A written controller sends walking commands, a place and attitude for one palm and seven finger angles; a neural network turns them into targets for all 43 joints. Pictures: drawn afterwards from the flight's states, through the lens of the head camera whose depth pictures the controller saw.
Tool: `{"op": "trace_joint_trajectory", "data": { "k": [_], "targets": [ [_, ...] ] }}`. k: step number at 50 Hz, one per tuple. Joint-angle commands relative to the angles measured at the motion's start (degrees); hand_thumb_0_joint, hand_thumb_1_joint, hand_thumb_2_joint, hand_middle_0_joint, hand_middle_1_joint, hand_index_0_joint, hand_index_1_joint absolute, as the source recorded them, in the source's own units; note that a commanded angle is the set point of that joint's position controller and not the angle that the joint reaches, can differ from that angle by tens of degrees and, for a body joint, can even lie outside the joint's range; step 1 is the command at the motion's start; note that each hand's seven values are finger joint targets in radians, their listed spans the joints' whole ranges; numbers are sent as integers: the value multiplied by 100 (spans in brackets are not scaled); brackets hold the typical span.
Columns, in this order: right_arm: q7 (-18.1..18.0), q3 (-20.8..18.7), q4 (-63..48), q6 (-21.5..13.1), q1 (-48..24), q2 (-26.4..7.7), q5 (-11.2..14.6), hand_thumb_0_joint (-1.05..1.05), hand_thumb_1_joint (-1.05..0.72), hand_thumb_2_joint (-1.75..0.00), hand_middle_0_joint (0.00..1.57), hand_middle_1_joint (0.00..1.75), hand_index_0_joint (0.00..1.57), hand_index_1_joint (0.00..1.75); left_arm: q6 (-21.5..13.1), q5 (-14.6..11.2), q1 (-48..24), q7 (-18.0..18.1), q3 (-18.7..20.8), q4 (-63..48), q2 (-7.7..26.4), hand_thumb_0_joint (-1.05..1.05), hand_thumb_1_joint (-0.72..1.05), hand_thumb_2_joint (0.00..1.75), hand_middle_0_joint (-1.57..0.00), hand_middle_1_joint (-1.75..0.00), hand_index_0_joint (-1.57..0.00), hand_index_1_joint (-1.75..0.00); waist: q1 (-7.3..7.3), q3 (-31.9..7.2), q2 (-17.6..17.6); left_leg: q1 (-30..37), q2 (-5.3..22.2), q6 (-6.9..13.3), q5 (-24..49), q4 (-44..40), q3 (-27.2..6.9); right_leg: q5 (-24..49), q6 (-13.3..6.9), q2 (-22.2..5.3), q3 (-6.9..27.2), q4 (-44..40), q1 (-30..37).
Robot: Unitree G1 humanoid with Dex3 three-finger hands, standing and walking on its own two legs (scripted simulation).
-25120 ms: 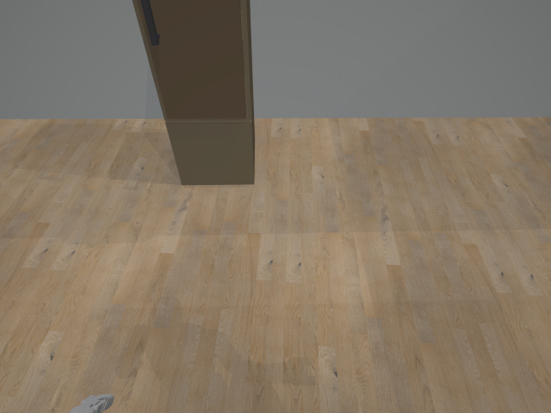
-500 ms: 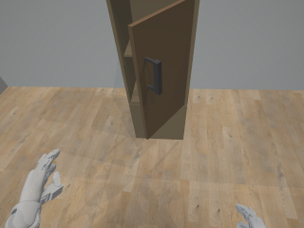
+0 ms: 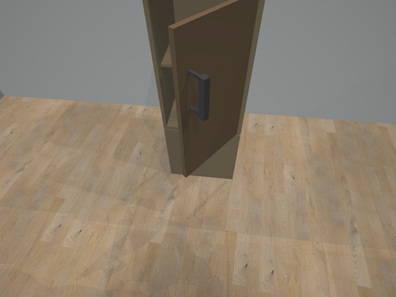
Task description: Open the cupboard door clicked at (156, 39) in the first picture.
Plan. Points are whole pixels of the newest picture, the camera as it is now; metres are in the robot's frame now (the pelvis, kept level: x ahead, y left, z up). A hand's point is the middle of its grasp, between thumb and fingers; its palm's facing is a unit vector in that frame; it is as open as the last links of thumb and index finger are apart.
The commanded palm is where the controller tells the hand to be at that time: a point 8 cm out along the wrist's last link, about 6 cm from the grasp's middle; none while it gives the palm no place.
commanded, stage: let the arm hang, fingers relaxed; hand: left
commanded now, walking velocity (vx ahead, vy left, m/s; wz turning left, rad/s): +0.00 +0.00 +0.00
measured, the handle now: (198, 95) +0.61 +0.04 +0.06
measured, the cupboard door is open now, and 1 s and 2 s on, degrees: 53 53 53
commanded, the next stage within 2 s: look to check the result in 0.48 s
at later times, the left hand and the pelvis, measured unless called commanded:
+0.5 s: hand out of the picture +0.03 +0.17 -0.17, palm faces +0.03 -0.98 -0.20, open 7.3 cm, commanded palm none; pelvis +0.02 -0.01 +0.00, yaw +0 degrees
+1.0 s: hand out of the picture +0.04 +0.16 -0.17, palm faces +0.03 -0.98 -0.21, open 7.3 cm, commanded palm none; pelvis +0.04 -0.02 +0.00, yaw +0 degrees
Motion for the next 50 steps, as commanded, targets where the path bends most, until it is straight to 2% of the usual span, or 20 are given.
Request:
{"op": "trace_joint_trajectory", "data": {
  "k": [1, 6, 9, 14, 21, 25, 32, 37, 41, 45, 46, 50],
  "targets": [
    [-40, -122, -86, -121, 339, -561, -43, 0, -90, -90, 20, 30, 20, 30, -153, 27, -73, 40, 143, -169, 607, 0, 90, 90, -20, -30, -20, -30, -66, 205, -323, -2, 356, 207, -521, -587, -342, -1265, -236, -625, 755, -983, -470],
    [-46, -99, 4, -144, 331, -443, -50, 0, -90, -90, 20, 30, 20, 30, -154, 28, -9, 60, 147, -91, 498, 0, 90, 90, -20, -30, -20, -30, -32, 140, -344, -13, 383, 214, -367, -691, -348, -991, -186, -588, 707, -862, -292],
    [-50, -97, 22, -167, 252, -418, -40, 0, -90, -90, 20, 30, 20, 30, -169, 32, 28, 72, 145, -72, 455, 0, 90, 90, -20, -30, -20, -30, 16, 147, -169, -9, 402, 207, -179, -735, -338, -738, -153, -581, 670, -801, -196],
    [-68, -70, 65, -202, 190, -364, -32, 0, -90, -90, 20, 30, 20, 30, -187, 26, -7, 82, 146, -46, 394, 0, 90, 90, -20, -30, -20, -30, 38, 129, -150, -10, 435, 188, 117, -794, -361, -330, -129, -571, 609, -716, 25],
    [-87, -69, 94, -214, 146, -337, -39, 0, -90, -90, 20, 30, 20, 30, -202, 18, -84, 82, 152, -26, 349, 0, 90, 90, -20, -30, -20, -30, 15, 87, 35, 95, 431, 161, 324, -785, -329, -71, -131, -601, 618, -738, 145],
    [-96, -87, 91, -223, 134, -351, -28, 0, -90, -90, 20, 30, 20, 30, -225, 19, -85, 85, 161, -16, 351, 0, 90, 90, -20, -30, -20, -30, 0, -49, -103, 247, 442, 157, 503, -735, -300, 133, -131, -613, 617, -755, 229],
    [-103, -82, 132, -205, 118, -387, -26, 0, -90, -90, 20, 30, 20, 30, -239, 13, -107, 90, 151, 14, 359, 0, 90, 90, -20, -30, -20, -30, -27, 19, -261, 359, 442, 140, 511, -717, -238, 135, -144, -621, 643, -856, 191],
    [-114, -81, 138, -213, 59, -417, -22, 0, -90, -90, 20, 30, 20, 30, -255, 13, -64, 95, 151, 27, 361, 0, 90, 90, -20, -30, -20, -30, -20, -37, -224, 458, 457, 135, 662, -699, -219, 419, -138, -621, 646, -844, 263],
    [-115, -77, 154, -213, 50, -414, -24, 0, -90, -90, 20, 30, 20, 30, -254, 12, -66, 95, 152, 39, 379, 0, 90, 90, -20, -30, -20, -30, -16, -3, -149, 455, 460, 129, 675, -720, -208, 440, -137, -627, 637, -861, 282],
    [-119, -78, 152, -200, 6, -425, -26, 0, -90, -90, 20, 30, 20, 30, -257, 13, -87, 97, 146, 43, 379, 0, 90, 90, -20, -30, -20, -30, -23, 74, -216, 468, 465, 120, 615, -720, -198, 417, -140, -618, 647, -914, 245],
    [-118, -68, 163, -201, 11, -436, -24, 0, -90, -90, 20, 30, 20, 30, -253, 9, -99, 92, 143, 47, 388, 0, 90, 90, -20, -30, -20, -30, -22, 88, -136, 462, 464, 116, 610, -736, -192, 393, -138, -617, 658, -923, 253],
    [-122, -72, 163, -208, 12, -447, -26, 0, -90, -90, 20, 30, 20, 30, -263, 10, -113, 96, 152, 28, 411, 0, 90, 90, -20, -30, -20, -30, -24, 8, -207, 482, 473, 111, 666, -721, -192, 503, -140, -614, 646, -921, 341]
  ]
}}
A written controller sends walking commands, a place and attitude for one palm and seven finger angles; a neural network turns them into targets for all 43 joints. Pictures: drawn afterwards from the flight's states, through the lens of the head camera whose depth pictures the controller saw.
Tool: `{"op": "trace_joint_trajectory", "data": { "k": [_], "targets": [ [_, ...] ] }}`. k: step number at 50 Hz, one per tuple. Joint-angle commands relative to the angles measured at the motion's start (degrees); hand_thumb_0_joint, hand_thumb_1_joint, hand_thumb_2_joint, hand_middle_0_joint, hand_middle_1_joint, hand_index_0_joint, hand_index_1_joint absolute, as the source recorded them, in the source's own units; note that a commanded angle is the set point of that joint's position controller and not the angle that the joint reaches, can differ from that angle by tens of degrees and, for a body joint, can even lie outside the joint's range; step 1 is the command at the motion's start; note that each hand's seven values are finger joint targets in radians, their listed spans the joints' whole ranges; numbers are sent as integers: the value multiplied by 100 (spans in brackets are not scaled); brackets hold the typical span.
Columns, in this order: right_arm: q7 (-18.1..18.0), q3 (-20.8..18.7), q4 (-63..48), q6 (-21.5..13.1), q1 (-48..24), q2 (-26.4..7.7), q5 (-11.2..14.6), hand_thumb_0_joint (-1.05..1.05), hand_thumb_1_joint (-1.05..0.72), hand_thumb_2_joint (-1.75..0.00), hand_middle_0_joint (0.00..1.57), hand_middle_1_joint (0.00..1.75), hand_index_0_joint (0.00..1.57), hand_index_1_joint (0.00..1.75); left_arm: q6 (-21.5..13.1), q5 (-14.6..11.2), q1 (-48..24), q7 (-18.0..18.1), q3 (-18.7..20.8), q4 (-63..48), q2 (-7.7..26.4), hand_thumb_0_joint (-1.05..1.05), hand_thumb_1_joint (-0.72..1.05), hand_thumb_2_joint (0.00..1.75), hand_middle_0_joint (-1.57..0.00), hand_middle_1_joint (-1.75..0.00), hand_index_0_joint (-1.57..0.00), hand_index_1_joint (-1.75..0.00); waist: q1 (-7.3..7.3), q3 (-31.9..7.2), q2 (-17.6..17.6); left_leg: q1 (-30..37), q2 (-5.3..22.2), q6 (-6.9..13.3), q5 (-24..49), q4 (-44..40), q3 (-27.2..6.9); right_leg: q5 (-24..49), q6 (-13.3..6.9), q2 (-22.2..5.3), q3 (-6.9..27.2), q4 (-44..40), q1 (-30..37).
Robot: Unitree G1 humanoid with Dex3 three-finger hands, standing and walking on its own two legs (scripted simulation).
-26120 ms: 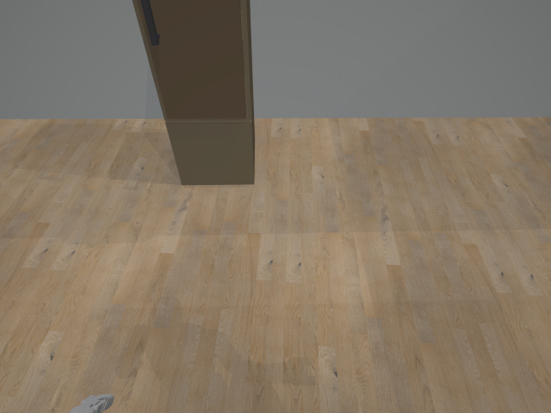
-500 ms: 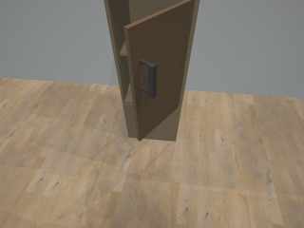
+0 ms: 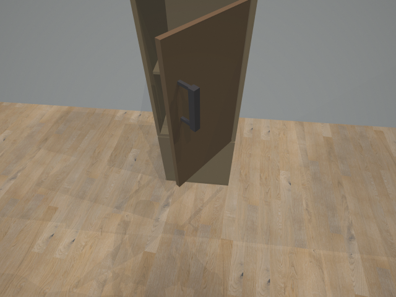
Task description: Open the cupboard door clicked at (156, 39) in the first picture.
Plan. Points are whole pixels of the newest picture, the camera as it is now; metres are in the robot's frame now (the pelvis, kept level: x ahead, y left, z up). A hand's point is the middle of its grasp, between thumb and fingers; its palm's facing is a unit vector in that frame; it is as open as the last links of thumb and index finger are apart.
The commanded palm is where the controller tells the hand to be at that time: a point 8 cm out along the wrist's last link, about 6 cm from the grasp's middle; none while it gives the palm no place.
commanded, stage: look to check the result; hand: left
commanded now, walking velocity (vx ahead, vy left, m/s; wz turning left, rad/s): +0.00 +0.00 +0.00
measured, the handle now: (188, 106) +0.58 +0.06 +0.05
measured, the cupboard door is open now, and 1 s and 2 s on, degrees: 53 53 53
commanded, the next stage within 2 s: walk to a spot facing it in 0.10 s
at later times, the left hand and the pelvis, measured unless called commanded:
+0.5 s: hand out of the picture +0.02 +0.19 -0.18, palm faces -0.01 -0.98 -0.21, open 7.3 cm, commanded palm none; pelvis +0.00 +0.00 -0.01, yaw -5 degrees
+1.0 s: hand out of the picture +0.11 +0.15 -0.17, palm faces -0.30 -0.91 -0.29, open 7.3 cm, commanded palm none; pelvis -0.01 -0.03 -0.01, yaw -22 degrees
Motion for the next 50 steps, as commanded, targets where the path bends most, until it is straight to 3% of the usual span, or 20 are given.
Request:
{"op": "trace_joint_trajectory", "data": {
  "k": [1, 11, 20, 23, 25, 27, 28, 29, 31, 33, 35, 37, 38, 39, 40, 41, 42, 43, 46, 50],
  "targets": [
    [-8, -70, -100, -84, 382, -490, -26, 0, -90, -90, 20, 30, 20, 30, -79, 22, 302, 27, 151, -116, 752, 0, 90, 90, -20, -30, -20, -30, 0, 53, -109, -91, 372, 254, 767, -307, -218, 667, -39, -724, 624, -622, -134],
    [-20, -79, -111, -90, 392, -527, -33, 0, -90, -90, 20, 30, 20, 30, -98, 18, 287, 32, 156, -155, 775, 0, 90, 90, -20, -30, -20, -30, -4, -43, -134, -20, 383, 240, 862, -284, -194, 954, -41, -725, 614, -619, -27],
    [-104, -302, -381, 78, 397, -571, -21, 0, -90, -90, 20, 30, 20, 30, 141, 84, 117, -21, 480, -466, 1093, 0, 90, 90, -20, -30, -20, -30, -47, -42, -635, -288, 353, 119, -14, 709, 464, 1360, -343, -987, 1382, -404, -448],
    [-111, -343, -495, 70, 399, -587, -25, 0, -90, -90, 20, 30, 20, 30, 179, 92, -51, -54, 540, -629, 1095, 0, 90, 90, -20, -30, -20, -30, -106, 26, -476, -180, 412, 117, -168, 711, 451, 1138, -405, -930, 1575, -297, -849],
    [-126, -374, -554, 41, 488, -705, -53, 0, -90, -90, 20, 30, 20, 30, 213, 89, -183, -92, 542, -756, 979, 0, 90, 90, -20, -30, -20, -30, -155, 102, 110, -53, 766, 262, -101, 216, 102, 732, -235, -530, 1341, 125, -1240],
    [-162, -449, -617, -20, 606, -1123, -108, 0, -90, -90, 20, 30, 20, 30, 250, 81, -297, -157, 524, -951, 766, 0, 90, 90, -20, -30, -20, -30, -171, 103, 1208, 8, 1813, 811, 65, -693, -1005, -234, 52, 102, 615, 1623, -1659],
    [-179, -470, -663, -52, 637, -1184, -124, 0, -90, -90, 20, 30, 20, 30, 281, 91, -427, -178, 535, -1036, 770, 0, 90, 90, -20, -30, -20, -30, -188, 116, 1406, -26, 2214, 1148, 453, -983, -1281, -1465, 108, 104, 545, 2763, -1906],
    [-190, -445, -729, -79, 585, -1139, -123, 0, -90, -90, 20, 30, 20, 30, 302, 94, -409, -188, 563, -1082, 777, 0, 90, 90, -20, -30, -20, -30, -114, 35, 1175, -2, 2313, 1287, 598, -948, -1232, -1660, 118, -48, 752, 3445, -2014],
    [-179, -455, -912, -119, 242, -1180, -151, 0, -90, -90, 20, 30, 20, 30, 303, 100, -393, -261, 591, -1150, 723, 0, 90, 90, -20, -30, -20, -30, 66, -35, 762, -57, 2152, 1218, 1100, -740, -691, -1555, 181, -197, 780, 3493, -2035],
    [-152, -476, -1026, -107, 23, -1254, -179, 0, -90, -90, 20, 30, 20, 30, 283, 88, -328, -301, 543, -1191, 616, 0, 90, 90, -20, -30, -20, -30, 115, -218, 821, 20, 1918, 999, 1578, -422, -42, -1441, 214, -239, 518, 2841, -1639],
    [-118, -516, -1064, -76, 38, -1332, -178, 0, -90, -90, 20, 30, 20, 30, 262, 85, -266, -316, 526, -1214, 636, 0, 90, 90, -20, -30, -20, -30, 87, -343, 854, -43, 1806, 849, 1452, -166, 209, -1303, 228, -139, 247, 2186, -1216],
    [-84, -555, -1131, -35, -41, -1385, -119, 0, -90, -90, 20, 30, 20, 30, 222, 95, 67, -311, 567, -1159, 790, 0, 90, 90, -20, -30, -20, -30, 245, -485, 614, -195, 1597, 536, 1160, 542, 603, -262, 200, -76, 123, 975, -510],
    [-59, -557, -1229, -7, -126, -1249, -56, 0, -90, -90, 20, 30, 20, 30, 166, 126, 339, -275, 630, -1108, 1109, 0, 90, 90, -20, -30, -20, -30, 396, -509, -163, -670, 1179, 201, 388, 1405, 871, 800, 87, -377, 652, -26, 44],
    [8, -492, -1494, 21, -174, -757, 0, 0, -90, -90, 20, 30, 20, 30, 88, 206, 460, -154, 774, -1117, 1879, 0, 90, 90, -20, -30, -20, -30, 425, -462, -2241, -2108, 292, -184, -1932, 2877, 1229, 2163, -510, -1919, 3086, -692, 529],
    [13, -475, -1587, 71, -508, -887, -4, 0, -90, -90, 20, 30, 20, 30, 113, 118, 652, -89, 786, -1089, 2001, 0, 90, 90, -20, -30, -20, -30, 653, -441, -1935, -2271, 206, -117, -2541, 3878, 458, 2817, -991, -2181, 3359, -545, 360],
    [46, -484, -1604, 84, -486, -854, 24, 0, -90, -90, 20, 30, 20, 30, 136, 115, 447, -76, 754, -1164, 1952, 0, 90, 90, -20, -30, -20, -30, 460, -314, -1492, -2384, 340, -78, -2250, 4257, 180, 1926, -1158, -2071, 3039, -520, 98],
    [50, -488, -1614, 73, -619, -831, 17, 0, -90, -90, 20, 30, 20, 30, 147, 141, 50, -48, 736, -1286, 1707, 0, 90, 90, -20, -30, -20, -30, 301, -213, -1278, -2473, 368, -98, -1888, 4266, 102, 1793, -1088, -1659, 2971, -412, -40],
    [28, -486, -1597, 67, -632, -856, 4, 0, -90, -90, 20, 30, 20, 30, 147, 156, -163, -17, 716, -1358, 1584, 0, 90, 90, -20, -30, -20, -30, 189, -242, -1543, -2462, 388, -137, -1724, 4225, 66, 2359, -1012, -1477, 2768, -215, -3],
    [29, -436, -1614, 42, -689, -709, 40, 0, -90, -90, 20, 30, 20, 30, 98, 146, -41, 18, 688, -1395, 1527, 0, 90, 90, -20, -30, -20, -30, 199, -649, -936, -2011, 220, -192, -1607, 3405, 177, 3660, -964, -1300, 2473, 141, 361],
    [15, -423, -1693, 18, -666, -673, 82, 0, -90, -90, 20, 30, 20, 30, 135, 167, -29, -16, 723, -1445, 1629, 0, 90, 90, -20, -30, -20, -30, 185, -665, -941, -1452, 7, -160, -1352, 2325, 225, 3353, -925, -1176, 2724, 157, 123]
  ]
}}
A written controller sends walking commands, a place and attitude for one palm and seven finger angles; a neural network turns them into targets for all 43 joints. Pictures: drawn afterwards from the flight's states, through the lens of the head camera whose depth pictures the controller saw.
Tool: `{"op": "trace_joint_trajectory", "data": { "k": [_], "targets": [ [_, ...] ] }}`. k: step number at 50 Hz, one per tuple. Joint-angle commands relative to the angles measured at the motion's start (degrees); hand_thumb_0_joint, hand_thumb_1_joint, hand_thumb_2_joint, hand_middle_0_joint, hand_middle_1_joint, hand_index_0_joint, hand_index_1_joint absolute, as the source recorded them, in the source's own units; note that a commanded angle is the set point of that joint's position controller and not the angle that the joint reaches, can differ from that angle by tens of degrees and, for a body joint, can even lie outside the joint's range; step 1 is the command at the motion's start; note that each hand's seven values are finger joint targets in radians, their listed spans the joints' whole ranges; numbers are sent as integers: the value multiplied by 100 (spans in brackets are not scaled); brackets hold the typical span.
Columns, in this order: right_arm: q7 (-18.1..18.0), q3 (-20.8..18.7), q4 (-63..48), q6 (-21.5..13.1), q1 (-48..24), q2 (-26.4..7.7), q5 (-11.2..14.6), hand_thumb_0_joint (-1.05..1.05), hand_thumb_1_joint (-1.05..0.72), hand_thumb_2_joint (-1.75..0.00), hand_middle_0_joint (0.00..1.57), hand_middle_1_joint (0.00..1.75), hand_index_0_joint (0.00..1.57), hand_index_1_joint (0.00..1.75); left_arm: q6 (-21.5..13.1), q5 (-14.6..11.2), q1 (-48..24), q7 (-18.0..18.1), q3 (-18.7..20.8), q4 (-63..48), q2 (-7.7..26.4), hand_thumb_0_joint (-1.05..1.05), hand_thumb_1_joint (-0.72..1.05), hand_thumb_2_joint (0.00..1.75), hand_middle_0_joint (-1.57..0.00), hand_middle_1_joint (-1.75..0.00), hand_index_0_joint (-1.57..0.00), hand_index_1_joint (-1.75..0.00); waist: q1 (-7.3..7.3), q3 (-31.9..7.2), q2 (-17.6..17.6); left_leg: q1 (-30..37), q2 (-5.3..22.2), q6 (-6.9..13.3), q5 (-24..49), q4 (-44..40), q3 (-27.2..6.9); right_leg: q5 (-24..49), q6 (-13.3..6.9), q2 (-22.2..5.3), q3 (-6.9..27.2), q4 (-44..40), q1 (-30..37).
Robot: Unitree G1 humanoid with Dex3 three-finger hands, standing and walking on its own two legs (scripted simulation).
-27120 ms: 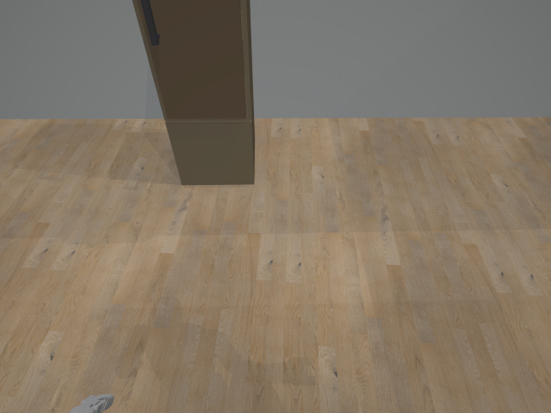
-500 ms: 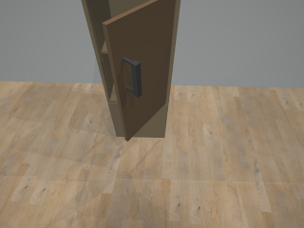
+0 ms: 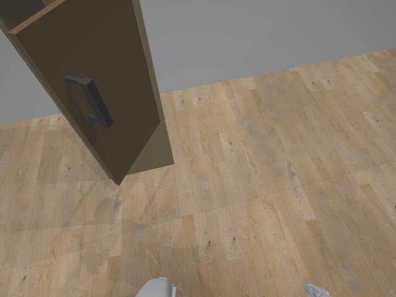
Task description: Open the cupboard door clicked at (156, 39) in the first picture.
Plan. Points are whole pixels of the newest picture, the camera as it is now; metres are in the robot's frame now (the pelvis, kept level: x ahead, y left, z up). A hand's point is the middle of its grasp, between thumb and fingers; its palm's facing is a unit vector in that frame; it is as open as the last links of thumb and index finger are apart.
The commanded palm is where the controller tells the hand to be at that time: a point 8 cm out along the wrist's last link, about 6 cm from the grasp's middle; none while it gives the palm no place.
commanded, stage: walk to a spot facing it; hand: left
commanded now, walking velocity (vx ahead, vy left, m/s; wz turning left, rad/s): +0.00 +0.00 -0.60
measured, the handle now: (90, 102) +0.51 +0.31 +0.06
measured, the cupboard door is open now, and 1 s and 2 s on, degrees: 53 53 53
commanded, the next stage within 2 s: none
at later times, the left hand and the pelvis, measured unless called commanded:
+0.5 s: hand (139, 282) +0.16 +0.16 -0.17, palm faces -0.26 -0.92 -0.29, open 7.3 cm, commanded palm none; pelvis +0.01 -0.03 -0.01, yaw -17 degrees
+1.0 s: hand (195, 226) +0.29 +0.04 -0.15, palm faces -0.58 -0.79 -0.19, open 7.4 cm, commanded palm none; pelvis +0.08 -0.06 +0.00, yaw -35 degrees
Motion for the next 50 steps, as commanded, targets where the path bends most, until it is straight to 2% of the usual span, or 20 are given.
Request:
{"op": "trace_joint_trajectory", "data": {
  "k": [1, 4, 6, 7, 9, 12, 18, 19, 20, 21, 22, 24, 32, 34, 35, 36, 37, 39, 44, 50],
  "targets": [
    [-14, -57, -445, -160, 211, -276, 13, 0, -90, -90, 20, 30, 20, 30, -85, 38, 186, 36, 343, -379, 1290, 0, 90, 90, -20, -30, -20, -30, -5, -926, -828, 186, -144, 24, 337, -949, -48, 3388, -889, -1276, 1589, -623, 747],
    [-53, -76, -330, -225, 731, -422, 25, 0, -90, -90, 20, 30, 20, 30, -49, 0, -135, 19, 302, -475, 1126, 0, 90, 90, -20, -30, -20, -30, -333, -1032, -662, 1524, -73, 80, 1352, -2588, -151, 2577, -427, -900, 1503, -241, -71],
    [-114, -205, -336, -346, 1078, -1323, -123, 0, -90, -90, 20, 30, 20, 30, -35, -119, 13, -86, 166, -705, 559, 0, 90, 90, -20, -30, -20, -30, -374, -1254, 1903, 2737, 2263, 979, 2705, -3738, -2479, -1525, 282, 286, 20, 1690, -1718],
    [-148, -204, -359, -306, 1150, -1414, -166, 0, -90, -90, 20, 30, 20, 30, -32, -51, -228, -109, 177, -738, 777, 0, 90, 90, -20, -30, -20, -30, -475, -1061, 1434, 2197, 2702, 1483, 3224, -3685, -2647, -2073, 369, 79, -90, 2896, -1736],
    [-136, -105, -589, -343, 661, -1113, -233, 0, -90, -90, 20, 30, 20, 30, -25, 34, -174, -185, 234, -755, 776, 0, 90, 90, -20, -30, -20, -30, -165, -711, 891, 1489, 2272, 1517, 3396, -3611, -1965, -1599, 451, -148, -241, 3702, -1791],
    [-115, -65, -622, -306, 425, -946, -235, 0, -90, -90, 20, 30, 20, 30, 40, -17, -170, -300, 182, -764, 592, 0, 90, 90, -20, -30, -20, -30, -17, -619, 1353, 1448, 1487, 1025, 4002, -3201, -367, -1227, 526, -301, -638, 3124, -1492],
    [-31, -207, -563, -208, 680, -1207, -153, 0, -90, -90, 20, 30, 20, 30, -73, -34, 203, -352, 163, -675, 691, 0, 90, 90, -20, -30, -20, -30, 50, -1120, 989, 1199, 1288, 504, 2952, -2006, 275, 275, 306, -79, -1270, -88, 498],
    [8, -196, -660, -195, 660, -979, -84, 0, -90, -90, 20, 30, 20, 30, -128, 8, 551, -292, 239, -576, 1128, 0, 90, 90, -20, -30, -20, -30, 201, -1264, -57, 452, 945, 196, 1909, -1107, 535, 1336, 62, -702, -390, -764, 1353],
    [41, -71, -923, -198, 385, -447, -39, 0, -90, -90, 20, 30, 20, 30, -158, 72, 773, -170, 393, -521, 1858, 0, 90, 90, -20, -30, -20, -30, 387, -1107, -1944, -1000, 60, -113, -963, 370, 772, 3089, -645, -2289, 2065, -1179, 1714],
    [3, -44, -974, -137, 190, -622, -41, 0, -90, -90, 20, 30, 20, 30, -135, -7, 1061, -83, 401, -471, 1959, 0, 90, 90, -20, -30, -20, -30, 623, -1205, -1801, -1075, 175, 3, -1173, 1182, -125, 3166, -1121, -2519, 2190, -1107, 1558],
    [39, -46, -953, -133, 302, -613, 5, 0, -90, -90, 20, 30, 20, 30, -96, -8, 742, -88, 357, -543, 1885, 0, 90, 90, -20, -30, -20, -30, 379, -947, -1520, -1124, 319, 41, -852, 1411, -265, 1706, -1230, -2389, 1907, -1252, 1055],
    [37, -96, -749, -131, 301, -685, -43, 0, -90, -90, 20, 30, 20, 30, -60, 29, 9, -6, 300, -692, 1412, 0, 90, 90, -20, -30, -20, -30, 68, -945, -1485, -992, 354, -16, -131, 1368, -273, 1901, -952, -1682, 1461, -1015, 875],
    [25, -22, -557, -178, 602, -370, 12, 0, -90, -90, 20, 30, 20, 30, -79, 19, -23, -11, 258, -652, 1350, 0, 90, 90, -20, -30, -20, -30, -90, -1078, -794, 318, -104, -6, 412, -1212, -14, 2480, -834, -1317, 1424, -679, 501],
    [5, -26, -453, -233, 1021, -407, -4, 0, -90, -90, 20, 30, 20, 30, -65, -10, -179, -34, 238, -670, 1211, 0, 90, 90, -20, -30, -20, -30, -320, -1166, -745, 1286, -100, 24, 1076, -2255, -28, 1281, -515, -1051, 1389, -557, -104],
    [-32, -57, -342, -298, 1397, -705, -49, 0, -90, -90, 20, 30, 20, 30, -43, -45, -284, -69, 184, -770, 997, 0, 90, 90, -20, -30, -20, -30, -488, -1198, -43, 2119, 338, 181, 849, -3115, -436, -150, -253, -617, 1045, -203, -931],
    [-50, -179, -299, -357, 1670, -1346, -187, 0, -90, -90, 20, 30, 20, 30, -26, -98, -203, -147, 93, -893, 545, 0, 90, 90, -20, -30, -20, -30, -577, -1166, 1772, 2747, 1889, 686, -361, -4028, -2343, -1762, 116, 286, 68, 1270, -2148],
    [-87, -223, -289, -357, 1884, -1634, -217, 0, -90, -90, 20, 30, 20, 30, -58, -39, -625, -206, 106, -1067, 705, 0, 90, 90, -20, -30, -20, -30, -733, -867, 1796, 2384, 2766, 1219, -815, -4452, -3347, -2078, 266, 134, -294, 2496, -2574],
    [-47, -132, -483, -426, 1427, -1292, -256, 0, -90, -90, 20, 30, 20, 30, -126, 55, -767, -352, 202, -1070, 820, 0, 90, 90, -20, -30, -20, -30, -426, -375, 865, 1636, 2463, 1368, -536, -4454, -2728, -1271, 293, -343, -263, 3334, -2544],
    [-40, -12, -261, -567, 1597, -837, -218, 0, -90, -90, 20, 30, 20, 30, -145, 30, -784, -528, 82, -883, 356, 0, 90, 90, -20, -30, -20, -30, -320, -507, 1018, 2176, 1453, 801, 1928, -3901, -228, -247, 403, -517, -879, 2841, -2321],
    [59, -79, -57, -540, 1947, -974, -254, 0, -90, -90, 20, 30, 20, 30, -188, 13, -1238, -562, 6, -956, 356, 0, 90, 90, -20, -30, -20, -30, -502, -501, 1168, 2105, 1688, 768, 2372, -3633, 516, -351, 255, -397, -1428, 954, -1271]
  ]
}}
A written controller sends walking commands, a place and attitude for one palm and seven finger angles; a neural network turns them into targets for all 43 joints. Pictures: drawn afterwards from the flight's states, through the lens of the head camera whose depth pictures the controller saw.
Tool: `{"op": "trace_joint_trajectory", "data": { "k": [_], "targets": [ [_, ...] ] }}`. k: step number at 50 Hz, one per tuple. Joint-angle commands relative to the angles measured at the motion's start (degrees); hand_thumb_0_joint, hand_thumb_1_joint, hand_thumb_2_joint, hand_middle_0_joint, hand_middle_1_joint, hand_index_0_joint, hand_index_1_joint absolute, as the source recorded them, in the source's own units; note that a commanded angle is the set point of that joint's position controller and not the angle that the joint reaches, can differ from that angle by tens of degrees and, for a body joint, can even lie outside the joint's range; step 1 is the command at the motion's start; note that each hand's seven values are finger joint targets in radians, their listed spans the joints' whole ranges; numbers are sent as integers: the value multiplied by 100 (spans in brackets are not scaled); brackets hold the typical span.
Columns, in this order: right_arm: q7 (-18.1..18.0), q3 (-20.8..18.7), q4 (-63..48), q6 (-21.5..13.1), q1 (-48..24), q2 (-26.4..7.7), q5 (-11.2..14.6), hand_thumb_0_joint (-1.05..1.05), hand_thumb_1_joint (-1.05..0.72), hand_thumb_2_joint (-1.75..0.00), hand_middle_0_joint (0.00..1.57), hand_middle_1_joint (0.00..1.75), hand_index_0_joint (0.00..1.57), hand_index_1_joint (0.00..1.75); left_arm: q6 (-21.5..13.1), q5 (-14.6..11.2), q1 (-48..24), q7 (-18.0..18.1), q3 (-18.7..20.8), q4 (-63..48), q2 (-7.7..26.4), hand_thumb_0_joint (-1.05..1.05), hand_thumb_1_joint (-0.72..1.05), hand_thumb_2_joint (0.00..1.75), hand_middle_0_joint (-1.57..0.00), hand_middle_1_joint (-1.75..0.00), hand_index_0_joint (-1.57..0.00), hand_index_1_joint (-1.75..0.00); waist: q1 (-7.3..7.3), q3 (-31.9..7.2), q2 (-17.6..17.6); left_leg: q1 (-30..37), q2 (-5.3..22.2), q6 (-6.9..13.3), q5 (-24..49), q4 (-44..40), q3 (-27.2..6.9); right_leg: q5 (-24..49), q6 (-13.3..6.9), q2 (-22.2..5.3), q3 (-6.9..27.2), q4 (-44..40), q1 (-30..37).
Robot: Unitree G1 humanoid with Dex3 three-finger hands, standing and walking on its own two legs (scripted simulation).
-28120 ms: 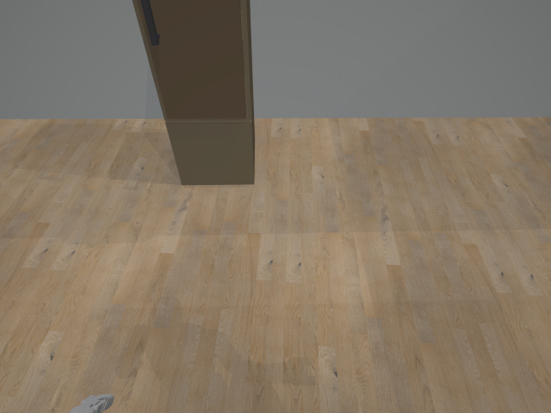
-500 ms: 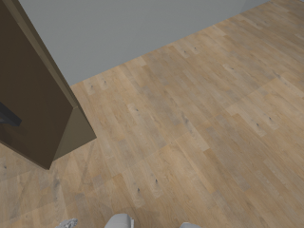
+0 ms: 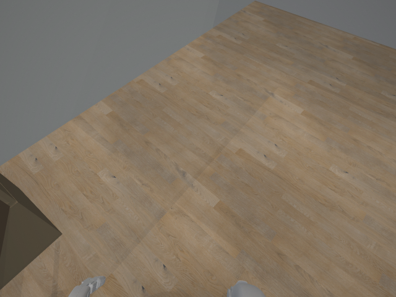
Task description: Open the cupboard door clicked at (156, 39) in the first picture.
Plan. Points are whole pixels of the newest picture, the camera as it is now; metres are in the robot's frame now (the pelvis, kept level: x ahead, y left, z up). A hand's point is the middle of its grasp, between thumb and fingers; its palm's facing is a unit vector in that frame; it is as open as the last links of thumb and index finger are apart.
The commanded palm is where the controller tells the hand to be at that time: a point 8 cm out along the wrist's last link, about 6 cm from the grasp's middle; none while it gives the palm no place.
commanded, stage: walk to a spot facing it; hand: left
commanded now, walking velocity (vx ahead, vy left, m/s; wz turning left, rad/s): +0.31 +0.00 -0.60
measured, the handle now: out of the picture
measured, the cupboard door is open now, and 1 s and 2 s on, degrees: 53 53 53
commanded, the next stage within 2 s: turn to face it in 1.18 s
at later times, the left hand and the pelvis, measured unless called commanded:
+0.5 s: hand (146, 248) +0.25 +0.14 -0.19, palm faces -0.16 -0.97 -0.16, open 7.3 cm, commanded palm none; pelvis +0.21 -0.04 -0.02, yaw -15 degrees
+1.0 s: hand (215, 136) +0.61 -0.04 -0.16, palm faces -0.43 -0.87 -0.22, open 7.3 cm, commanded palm none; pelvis +0.42 -0.16 -0.02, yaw -25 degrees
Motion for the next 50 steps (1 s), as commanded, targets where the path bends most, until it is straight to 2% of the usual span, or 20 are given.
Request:
{"op": "trace_joint_trajectory", "data": {
  "k": [1, 3, 4, 5, 6, 9, 11, 20, 23, 25, 26, 27, 30, 35, 41, 44, 45, 46, 47, 50],
  "targets": [
    [-4, -325, -185, -110, 387, -1196, -46, 0, -90, -90, 20, 30, 20, 30, -257, 11, -700, -64, -1, -571, 165, 0, 90, 90, -20, -30, -20, -30, -173, -172, 1146, 212, 1158, 719, 1618, -403, -224, -93, -154, 219, -490, -1193, 493],
    [27, -319, -249, -98, 91, -1222, 24, 0, -90, -90, 20, 30, 20, 30, -317, 29, 527, -11, 116, -162, 468, 0, 90, 90, -20, -30, -20, -30, 512, -606, 423, -695, 853, 445, 2145, 1239, 244, 281, -435, 490, -543, -1914, 2555],
    [119, -239, -470, -123, -176, -877, 148, 0, -90, -90, 20, 30, 20, 30, -404, 75, 1607, 94, 294, 107, 1198, 0, 90, 90, -20, -30, -20, -30, 1050, -1227, -1162, -2343, 306, 153, 998, 3087, 690, -661, -981, -802, 1419, -2601, 4340],
    [120, -153, -832, -131, -722, -640, 197, 0, -90, -90, 20, 30, 20, 30, -401, -38, 2187, 223, 431, 285, 1814, 0, 90, 90, -20, -30, -20, -30, 1238, -1280, -2197, -3678, -426, -2, -1846, 4692, 54, -38, -1495, -2064, 3880, -3477, 4525],
    [93, -215, -826, -121, -950, -879, 178, 0, -90, -90, 20, 30, 20, 30, -400, -95, 1929, 298, 416, 248, 1685, 0, 90, 90, -20, -30, -20, -30, 1090, -894, -1472, -4073, -109, 88, -1417, 5170, -913, 49, -1615, -1986, 3610, -3501, 4259],
    [105, -282, -534, -45, -847, -763, 110, 0, -90, -90, 20, 30, 20, 30, -439, -55, 575, 396, 183, -84, 938, 0, 90, 90, -20, -30, -20, -30, 307, -361, -787, -3123, 263, -56, -413, 4432, -990, 709, -1317, -1315, 2107, -3528, 2370],
    [135, -256, -391, 40, -640, -579, 71, 0, -90, -90, 20, 30, 20, 30, -532, -13, 467, 378, 136, -94, 780, 0, 90, 90, -20, -30, -20, -30, 91, -225, -789, -2603, 115, -105, -122, 3856, -804, 1349, -1241, -1040, 1568, -3580, 1760],
    [223, -250, -676, -152, -1407, -457, 114, 0, -90, -90, 20, 30, 20, 30, -641, -20, 985, 320, 175, 278, 861, 0, 90, 90, -20, -30, -20, -30, 275, -182, -690, -2127, -418, 5, 500, 1435, -593, 1767, -1187, -827, 1667, -3316, 2401],
    [109, -320, -328, -255, -419, -779, 78, 0, -90, -90, 20, 30, 20, 30, -624, -60, 763, 336, 156, 250, 659, 0, 90, 90, -20, -30, -20, -30, -293, -389, -149, 20, -468, 198, 821, 387, -629, 2057, -856, -398, 1325, -2136, 1374],
    [5, -539, 7, -278, 1165, -1791, -72, 0, -90, -90, 20, 30, 20, 30, -638, -124, 1047, 263, 11, 89, 145, 0, 90, 90, -20, -30, -20, -30, -755, -1450, 2177, 1978, 2076, 1219, -145, -696, -3891, -1357, -319, 795, 215, 1481, -581],
    [-15, -473, -25, -207, 1024, -1644, -48, 0, -90, -90, 20, 30, 20, 30, -651, -57, 633, 274, 30, -29, 283, 0, 90, 90, -20, -30, -20, -30, -715, -1050, 1378, 1520, 2282, 1502, -392, -936, -4257, -1286, -384, 442, 730, 2310, -989],
    [10, -418, -154, -208, 580, -1385, -43, 0, -90, -90, 20, 30, 20, 30, -660, -10, 475, 247, 62, -33, 287, 0, 90, 90, -20, -30, -20, -30, -494, -592, 778, 811, 2073, 1459, -581, -1051, -3828, -852, -362, 182, 687, 2625, -1199],
    [-16, -224, -170, -346, -52, -730, -13, 0, -90, -90, 20, 30, 20, 30, -538, 52, 431, 128, 48, 89, 100, 0, 90, 90, -20, -30, -20, -30, -69, 5, 894, -198, 1376, 956, 679, -1149, -2069, 159, -219, -205, 610, 2356, -989],
    [9, -243, 84, -357, 159, -769, 18, 0, -90, -90, 20, 30, 20, 30, -382, 38, 214, 57, -83, 25, -184, 0, 90, 90, -20, -30, -20, -30, 16, -323, 869, -14, 920, 832, 1792, -1089, -495, 599, -141, -194, 65, 303, -347],
    [65, -249, 311, -230, 420, -850, -29, 0, -90, -90, 20, 30, 20, 30, -379, 45, -336, 51, -64, -57, -42, 0, 90, 90, -20, -30, -20, -30, -48, 84, 730, -201, 1062, 816, 1318, -1011, -268, 816, -264, 17, -366, -1156, 546],
    [90, -213, 330, -193, 250, -851, 39, 0, -90, -90, 20, 30, 20, 30, -478, 62, 1106, 124, 59, 419, 418, 0, 90, 90, -20, -30, -20, -30, 703, -550, 29, -790, 640, 497, 2507, 1130, 221, 606, -619, 224, -252, -1859, 2855],
    [132, -146, 191, -224, 187, -571, 137, 0, -90, -90, 20, 30, 20, 30, -547, 110, 2098, 221, 247, 677, 1057, 0, 90, 90, -20, -30, -20, -30, 1125, -1193, -1275, -2232, 1, 236, 1154, 3054, 634, -126, -1109, -1120, 1691, -2410, 4323],
    [131, -129, -41, -245, 15, -469, 203, 0, -90, -90, 20, 30, 20, 30, -539, -34, 2431, 299, 321, 780, 1506, 0, 90, 90, -20, -30, -20, -30, 1119, -1472, -2010, -3229, -509, 130, -1673, 4604, 6, 24, -1622, -2236, 3689, -3447, 4659],
    [126, -196, -17, -221, -299, -642, 173, 0, -90, -90, 20, 30, 20, 30, -513, -109, 2048, 347, 284, 724, 1387, 0, 90, 90, -20, -30, -20, -30, 975, -918, -1212, -3623, -176, 206, -1293, 5078, -729, 27, -1630, -2111, 3391, -3587, 4253],
    [103, -195, 186, -161, -393, -423, 117, 0, -90, -90, 20, 30, 20, 30, -596, -93, 1030, 425, 44, 515, 596, 0, 90, 90, -20, -30, -20, -30, 331, -404, -701, -2987, 265, 72, -350, 4353, -896, 2170, -1290, -1487, 1633, -3437, 2723]
  ]
}}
